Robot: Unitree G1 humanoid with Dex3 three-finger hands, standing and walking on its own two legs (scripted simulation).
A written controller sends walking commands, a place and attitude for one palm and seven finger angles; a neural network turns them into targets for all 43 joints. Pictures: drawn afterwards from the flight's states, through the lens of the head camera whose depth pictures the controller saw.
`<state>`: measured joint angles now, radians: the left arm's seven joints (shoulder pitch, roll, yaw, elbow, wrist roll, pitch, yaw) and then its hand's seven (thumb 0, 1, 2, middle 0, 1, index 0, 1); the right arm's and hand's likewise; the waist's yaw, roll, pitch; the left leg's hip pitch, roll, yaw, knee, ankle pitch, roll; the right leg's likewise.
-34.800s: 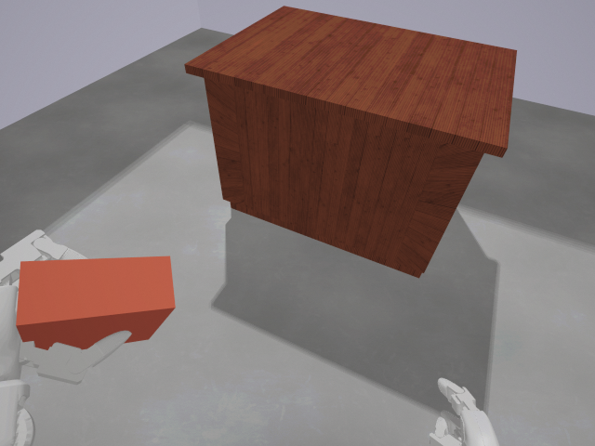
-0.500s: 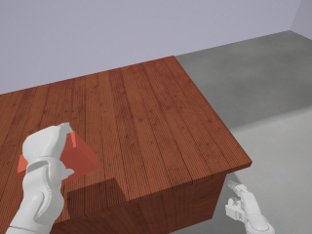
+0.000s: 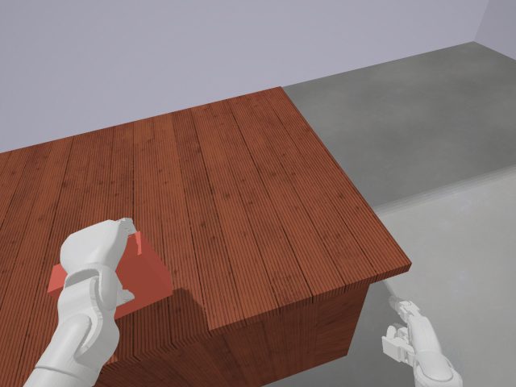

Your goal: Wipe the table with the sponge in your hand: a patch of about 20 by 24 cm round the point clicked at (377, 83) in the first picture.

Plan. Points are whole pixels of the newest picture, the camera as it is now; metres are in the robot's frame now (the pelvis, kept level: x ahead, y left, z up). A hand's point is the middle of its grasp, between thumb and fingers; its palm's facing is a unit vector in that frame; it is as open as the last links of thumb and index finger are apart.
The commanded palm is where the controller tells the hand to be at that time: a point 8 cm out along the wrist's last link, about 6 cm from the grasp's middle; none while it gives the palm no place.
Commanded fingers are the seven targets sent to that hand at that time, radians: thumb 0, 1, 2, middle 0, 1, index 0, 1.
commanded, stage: move the sponge above the wiping area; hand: left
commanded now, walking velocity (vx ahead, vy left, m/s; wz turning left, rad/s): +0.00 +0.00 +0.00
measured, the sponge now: (121, 287) +0.24 +0.28 +0.02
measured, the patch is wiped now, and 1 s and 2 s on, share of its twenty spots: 0.00 0.00 0.00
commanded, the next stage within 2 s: none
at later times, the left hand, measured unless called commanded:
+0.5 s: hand (126, 273) +0.25 +0.26 +0.05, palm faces -0.11 -0.16 -0.98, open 9.6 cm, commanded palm +0.24 +0.26 +0.14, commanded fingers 0.00 0.10 1.30 -1.20 -1.60 -1.20 -1.60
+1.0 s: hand (125, 279) +0.24 +0.26 +0.06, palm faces -0.08 -0.15 -0.99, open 9.6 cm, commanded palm +0.23 +0.26 +0.15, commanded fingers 0.00 0.10 1.30 -1.20 -1.60 -1.20 -1.60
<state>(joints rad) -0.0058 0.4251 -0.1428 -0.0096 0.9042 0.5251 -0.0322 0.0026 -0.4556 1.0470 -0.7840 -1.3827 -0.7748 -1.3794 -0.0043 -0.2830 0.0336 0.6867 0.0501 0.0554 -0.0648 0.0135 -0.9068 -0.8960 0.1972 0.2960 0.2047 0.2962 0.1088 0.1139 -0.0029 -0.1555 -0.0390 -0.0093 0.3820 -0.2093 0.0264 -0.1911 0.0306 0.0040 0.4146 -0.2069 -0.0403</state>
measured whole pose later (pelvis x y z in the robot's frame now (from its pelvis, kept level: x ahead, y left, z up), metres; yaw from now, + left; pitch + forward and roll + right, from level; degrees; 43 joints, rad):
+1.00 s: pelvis +0.01 +0.01 +0.00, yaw +0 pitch -1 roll +0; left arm 0.10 0.42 -0.19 -0.12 0.94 0.40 -0.02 0.00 -0.46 1.05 -0.79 -1.38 -0.78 -1.38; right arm 0.02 -0.27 0.02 0.68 0.02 0.04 -0.07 0.01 -0.91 -0.90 0.20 0.30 0.21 0.30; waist 0.14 0.09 0.00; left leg -0.15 -0.04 -0.01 0.40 -0.23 0.03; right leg -0.17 0.03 0.01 0.41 -0.22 -0.03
